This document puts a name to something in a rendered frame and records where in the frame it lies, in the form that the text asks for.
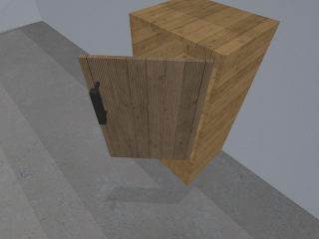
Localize cupboard door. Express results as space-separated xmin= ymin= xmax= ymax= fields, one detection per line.
xmin=78 ymin=54 xmax=214 ymax=160

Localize handle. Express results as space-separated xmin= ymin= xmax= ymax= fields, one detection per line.
xmin=89 ymin=82 xmax=108 ymax=125

